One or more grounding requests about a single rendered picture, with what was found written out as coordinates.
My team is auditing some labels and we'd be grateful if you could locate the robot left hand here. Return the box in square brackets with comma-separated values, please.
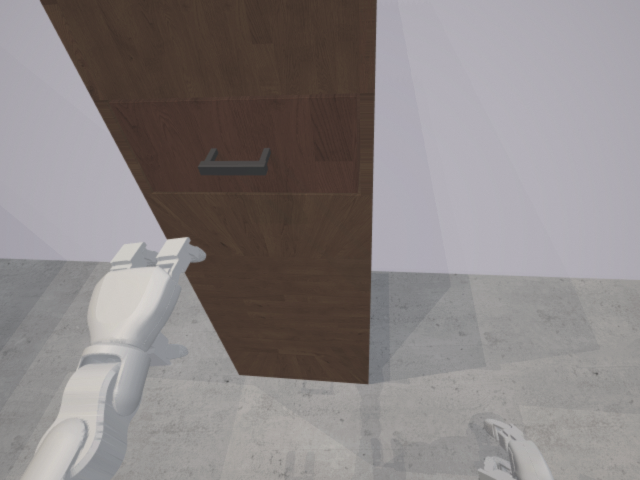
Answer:
[87, 237, 206, 367]

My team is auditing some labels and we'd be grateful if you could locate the drawer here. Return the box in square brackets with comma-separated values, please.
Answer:
[109, 93, 360, 193]

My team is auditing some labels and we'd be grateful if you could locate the handle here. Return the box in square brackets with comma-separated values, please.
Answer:
[198, 148, 271, 175]

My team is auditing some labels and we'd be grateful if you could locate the robot right hand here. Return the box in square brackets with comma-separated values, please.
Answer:
[478, 419, 554, 480]

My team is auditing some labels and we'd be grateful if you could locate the cabinet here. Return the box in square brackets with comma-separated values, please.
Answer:
[40, 0, 377, 384]

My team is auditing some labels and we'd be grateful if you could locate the robot left forearm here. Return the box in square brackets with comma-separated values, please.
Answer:
[20, 342, 151, 480]

